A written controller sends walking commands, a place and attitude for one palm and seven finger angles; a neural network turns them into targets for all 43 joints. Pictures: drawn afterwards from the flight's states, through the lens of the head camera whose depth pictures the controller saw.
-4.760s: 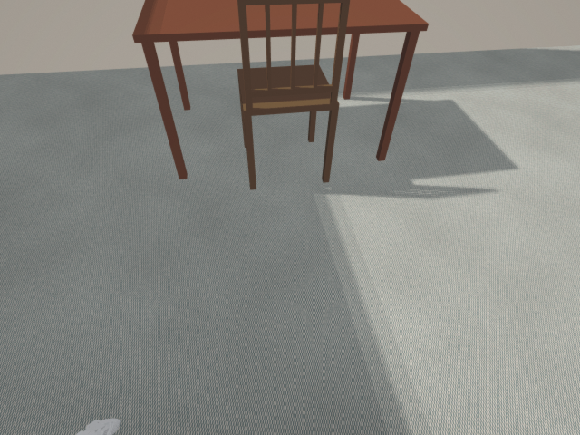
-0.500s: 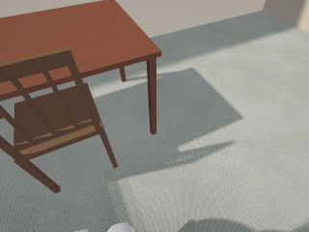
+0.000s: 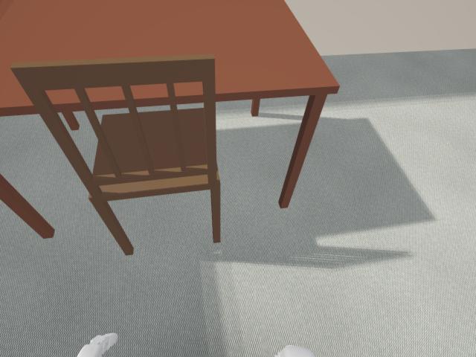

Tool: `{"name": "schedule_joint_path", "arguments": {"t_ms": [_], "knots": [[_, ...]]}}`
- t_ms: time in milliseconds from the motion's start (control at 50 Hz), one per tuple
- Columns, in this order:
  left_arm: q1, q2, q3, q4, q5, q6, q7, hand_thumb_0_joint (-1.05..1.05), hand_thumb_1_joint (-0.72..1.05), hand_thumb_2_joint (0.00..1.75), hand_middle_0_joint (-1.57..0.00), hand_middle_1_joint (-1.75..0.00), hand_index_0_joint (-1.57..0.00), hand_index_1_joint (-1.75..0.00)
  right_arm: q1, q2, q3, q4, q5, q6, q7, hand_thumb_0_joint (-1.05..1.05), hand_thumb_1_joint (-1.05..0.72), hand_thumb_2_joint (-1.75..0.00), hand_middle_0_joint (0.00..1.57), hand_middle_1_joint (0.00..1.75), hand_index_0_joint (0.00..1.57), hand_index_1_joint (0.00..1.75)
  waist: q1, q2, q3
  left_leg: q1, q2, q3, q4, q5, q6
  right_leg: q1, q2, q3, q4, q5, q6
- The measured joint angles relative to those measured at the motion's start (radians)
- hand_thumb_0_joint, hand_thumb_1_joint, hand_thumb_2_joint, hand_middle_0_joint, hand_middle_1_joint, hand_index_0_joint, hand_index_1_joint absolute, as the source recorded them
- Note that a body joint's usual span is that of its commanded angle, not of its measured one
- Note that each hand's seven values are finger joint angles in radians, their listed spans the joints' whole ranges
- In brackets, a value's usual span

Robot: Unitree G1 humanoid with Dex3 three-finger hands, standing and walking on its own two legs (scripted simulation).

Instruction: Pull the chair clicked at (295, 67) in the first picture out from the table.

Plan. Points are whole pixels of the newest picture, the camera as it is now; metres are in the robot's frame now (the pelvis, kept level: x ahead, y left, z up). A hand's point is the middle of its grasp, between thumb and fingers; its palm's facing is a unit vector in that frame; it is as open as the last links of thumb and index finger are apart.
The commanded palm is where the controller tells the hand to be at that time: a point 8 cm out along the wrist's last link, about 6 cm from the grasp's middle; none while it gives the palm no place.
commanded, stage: turn to face it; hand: left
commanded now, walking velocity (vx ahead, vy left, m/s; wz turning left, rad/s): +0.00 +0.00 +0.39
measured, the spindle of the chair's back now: (140, 135) +0.63 +0.28 -0.07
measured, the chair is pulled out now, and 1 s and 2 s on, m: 0.00 0.00 0.00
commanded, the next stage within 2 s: take the last steps up to it in 0.30 s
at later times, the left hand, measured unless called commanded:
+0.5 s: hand out of the picture -0.01 +0.14 -0.15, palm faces +0.24 -0.93 -0.26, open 7.4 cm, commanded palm none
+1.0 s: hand out of the picture +0.03 +0.20 -0.18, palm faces +0.25 -0.95 -0.17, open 7.4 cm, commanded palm none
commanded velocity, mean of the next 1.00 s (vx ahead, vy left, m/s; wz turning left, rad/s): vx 0.19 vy -0.02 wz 0.10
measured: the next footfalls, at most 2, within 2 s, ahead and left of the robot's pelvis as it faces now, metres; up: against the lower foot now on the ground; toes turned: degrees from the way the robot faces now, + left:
right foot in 0.20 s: +0.04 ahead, -0.14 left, +0.00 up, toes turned +4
left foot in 0.68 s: -0.05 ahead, +0.09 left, +0.00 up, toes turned +18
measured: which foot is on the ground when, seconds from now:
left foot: down 0.00-0.20, up 0.22-0.66, down 0.68-1.00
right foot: up 0.00-0.18, down 0.20-0.68, up 0.70-1.00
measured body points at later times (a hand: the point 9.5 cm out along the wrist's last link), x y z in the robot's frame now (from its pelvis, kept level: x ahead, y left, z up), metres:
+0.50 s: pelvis -0.03 -0.06 +0.00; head +0.00 -0.08 +0.45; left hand -0.02 +0.19 -0.13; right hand +0.07 -0.30 -0.16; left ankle -0.09 +0.09 -0.68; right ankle +0.00 -0.15 -0.74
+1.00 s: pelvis +0.05 +0.01 +0.00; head +0.07 +0.03 +0.45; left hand +0.02 +0.25 -0.16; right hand +0.05 -0.21 -0.15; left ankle -0.09 +0.07 -0.74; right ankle +0.17 -0.09 -0.69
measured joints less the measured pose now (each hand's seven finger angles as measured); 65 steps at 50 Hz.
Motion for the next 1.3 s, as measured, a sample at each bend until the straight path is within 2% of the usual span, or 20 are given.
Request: {"name": "schedule_joint_path", "arguments": {"t_ms": [120,200,240,280,340,400,500,600,660,680,740,800,860,940,1060,1120,1160,1220,1260,1300], "knots": [[-0.028,-0.029,-0.014,-0.023,-0.006,-0.006,0.006,0.01,0.91,0.90,-0.20,-0.30,-0.20,-0.30,0.025,-0.003,-0.008,0.014,-0.006,0.015,0.001,0.01,-0.91,-0.90,0.20,0.30,0.21,0.30,-0.024,0.033,-0.003,-0.021,-0.018,-0.050,0.020,0.009,-0.021,0.080,0.044,0.001,-0.181,-0.030,-0.027],[-0.010,-0.047,-0.024,-0.038,-0.007,-0.027,0.010,0.01,0.91,0.90,-0.20,-0.30,-0.20,-0.30,0.040,-0.014,-0.017,0.025,0.001,0.025,0.003,0.01,-0.91,-0.90,0.20,0.30,0.20,0.30,-0.020,0.051,-0.015,-0.062,-0.030,-0.074,0.078,-0.006,-0.051,0.191,0.066,-0.012,-0.419,0.084,-0.063],[0.004,-0.062,-0.032,-0.035,0.001,-0.034,0.011,0.01,0.91,0.90,-0.20,-0.30,-0.20,-0.30,0.036,-0.022,-0.027,0.034,0.006,0.034,0.002,0.01,-0.91,-0.90,0.20,0.30,0.20,0.30,-0.020,0.073,-0.009,-0.110,-0.024,-0.073,0.212,-0.146,-0.070,0.197,0.074,-0.035,-0.422,0.097,-0.114],[0.025,-0.074,-0.038,-0.032,0.002,-0.031,0.013,0.01,0.91,0.90,-0.21,-0.30,-0.20,-0.30,0.040,-0.029,-0.035,0.038,0.003,0.044,0.004,0.01,-0.91,-0.90,0.20,0.30,0.20,0.30,-0.022,0.076,-0.012,-0.170,-0.021,-0.051,0.410,-0.226,-0.082,0.215,0.061,-0.060,-0.441,0.103,-0.138],[0.052,-0.084,-0.040,-0.019,0.001,-0.031,0.011,0.01,0.90,0.90,-0.21,-0.30,-0.20,-0.30,0.042,-0.039,-0.042,0.047,0.000,0.048,0.010,0.01,-0.91,-0.90,0.20,0.30,0.20,0.30,-0.018,0.074,-0.014,-0.218,0.015,-0.024,0.621,-0.192,-0.099,0.242,0.048,-0.088,-0.486,0.125,-0.145],[0.074,-0.089,-0.041,-0.005,0.003,-0.038,0.010,0.01,0.90,0.90,-0.21,-0.30,-0.20,-0.30,0.045,-0.044,-0.043,0.058,0.001,0.048,0.011,0.01,-0.91,-0.90,0.20,0.30,0.20,0.30,-0.013,0.067,-0.015,-0.207,0.055,-0.018,0.663,-0.167,-0.116,0.254,0.036,-0.118,-0.511,0.138,-0.147],[0.116,-0.089,-0.040,0.026,0.011,-0.058,0.001,0.01,0.90,0.90,-0.21,-0.30,-0.20,-0.30,0.031,-0.044,-0.036,0.084,-0.002,0.051,0.010,0.01,-0.91,-0.90,0.20,0.30,0.20,0.30,0.018,0.047,-0.018,-0.115,0.095,-0.005,0.510,-0.209,-0.121,0.256,0.018,-0.152,-0.532,0.149,-0.143],[0.185,-0.070,-0.034,0.081,0.020,-0.074,-0.011,0.01,0.90,0.90,-0.21,-0.30,-0.20,-0.30,0.007,-0.028,-0.021,0.093,-0.003,0.025,0.017,0.01,-0.91,-0.90,0.19,0.30,0.20,0.30,0.060,0.020,-0.036,-0.018,0.101,0.043,0.304,-0.257,-0.092,0.259,0.004,-0.174,-0.550,0.155,-0.126],[0.234,-0.050,-0.027,0.125,0.014,-0.065,-0.014,0.01,0.90,0.90,-0.21,-0.30,-0.20,-0.30,0.000,-0.013,-0.008,0.084,-0.001,-0.010,0.014,0.01,-0.91,-0.90,0.19,0.30,0.20,0.30,0.075,0.006,-0.056,0.080,0.093,0.077,0.092,-0.195,-0.072,0.247,-0.001,-0.178,-0.514,0.132,-0.107],[0.251,-0.047,-0.025,0.138,0.010,-0.059,-0.016,0.01,0.90,0.90,-0.21,-0.30,-0.20,-0.30,0.002,-0.011,-0.005,0.079,-0.002,-0.025,0.010,0.01,-0.91,-0.90,0.19,0.30,0.20,0.30,0.073,0.013,-0.066,0.104,0.096,0.066,0.031,-0.184,-0.057,0.227,0.006,-0.180,-0.470,0.094,-0.102],[0.270,-0.027,-0.018,0.186,0.013,-0.028,-0.021,0.01,0.91,0.90,-0.20,-0.30,-0.20,-0.30,0.013,0.028,0.010,0.079,-0.006,-0.046,-0.001,0.01,-0.91,-0.90,0.20,0.30,0.20,0.30,0.069,-0.026,-0.067,0.130,0.075,0.086,0.033,-0.163,-0.045,0.137,0.004,-0.116,-0.232,-0.029,-0.107],[0.264,-0.023,-0.017,0.203,0.017,-0.027,-0.034,0.01,0.91,0.90,-0.20,-0.30,-0.20,-0.30,0.060,0.053,0.025,0.090,-0.004,-0.062,-0.016,0.00,-0.91,-0.90,0.20,0.30,0.20,0.30,0.055,-0.029,-0.072,0.193,0.068,0.085,-0.048,-0.141,-0.043,0.036,0.008,-0.087,-0.046,0.028,-0.106],[0.234,-0.028,-0.018,0.194,0.015,-0.042,-0.040,0.01,0.91,0.90,-0.20,-0.30,-0.20,-0.30,0.107,0.061,0.030,0.120,0.002,-0.073,-0.025,0.00,-0.92,-0.90,0.20,0.30,0.20,0.30,0.049,-0.028,-0.059,0.256,0.057,0.084,-0.127,-0.120,-0.037,-0.047,-0.004,-0.065,0.033,0.105,-0.096],[0.172,-0.040,-0.020,0.174,0.011,-0.049,-0.040,0.01,0.91,0.90,-0.20,-0.30,-0.20,-0.30,0.168,0.074,0.035,0.164,0.004,-0.084,-0.032,0.00,-0.92,-0.90,0.20,0.30,0.20,0.30,0.039,-0.025,-0.037,0.321,0.046,0.089,-0.184,-0.126,-0.038,-0.117,-0.014,-0.065,0.022,0.153,-0.091],[0.061,-0.065,-0.026,0.139,0.003,-0.055,-0.040,0.01,0.91,0.90,-0.20,-0.30,-0.20,-0.30,0.237,0.076,0.030,0.218,-0.004,-0.084,-0.037,0.01,-0.91,-0.90,0.20,0.30,0.20,0.30,-0.006,0.000,-0.003,0.392,0.053,0.099,-0.176,-0.203,-0.060,-0.092,0.003,-0.108,-0.219,0.163,-0.124],[0.025,-0.071,-0.028,0.112,0.003,-0.082,-0.038,0.01,0.91,0.90,-0.20,-0.30,-0.20,-0.30,0.267,0.071,0.026,0.246,-0.001,-0.076,-0.035,0.01,-0.91,-0.90,0.20,0.30,0.20,0.30,-0.016,0.021,0.006,0.390,0.078,0.103,-0.060,-0.293,-0.076,-0.004,0.042,-0.133,-0.353,0.190,-0.158],[0.009,-0.076,-0.023,0.102,0.007,-0.115,-0.032,0.01,0.91,0.90,-0.20,-0.30,-0.20,-0.30,0.261,0.070,0.021,0.263,0.011,-0.064,-0.030,0.01,-0.91,-0.90,0.20,0.30,0.20,0.30,-0.009,0.031,0.017,0.282,0.098,0.093,0.244,-0.338,-0.069,0.012,0.057,-0.144,-0.331,0.226,-0.194],[0.011,-0.087,-0.025,0.099,-0.004,-0.124,-0.022,0.01,0.91,0.90,-0.20,-0.30,-0.20,-0.30,0.219,0.062,0.010,0.255,0.018,-0.051,-0.027,0.01,-0.91,-0.90,0.20,0.30,0.20,0.30,-0.008,0.045,0.022,0.061,0.101,0.045,0.696,-0.292,-0.041,0.071,0.077,-0.159,-0.344,0.162,-0.202],[0.028,-0.095,-0.028,0.110,-0.004,-0.117,-0.012,0.00,0.91,0.90,-0.20,-0.30,-0.20,-0.30,0.181,0.055,0.003,0.230,0.010,-0.045,-0.023,0.01,-0.91,-0.90,0.20,0.30,0.20,0.30,-0.009,0.048,0.008,-0.061,0.120,0.047,0.790,-0.227,-0.037,0.117,0.088,-0.161,-0.407,0.173,-0.196],[0.047,-0.101,-0.025,0.124,-0.003,-0.113,0.001,0.00,0.92,0.90,-0.20,-0.30,-0.20,-0.30,0.141,0.051,0.000,0.198,0.002,-0.043,-0.022,0.01,-0.91,-0.90,0.20,0.30,0.20,0.30,-0.015,0.051,-0.007,-0.152,0.143,0.048,0.768,-0.181,-0.045,0.157,0.099,-0.163,-0.471,0.191,-0.198]]}}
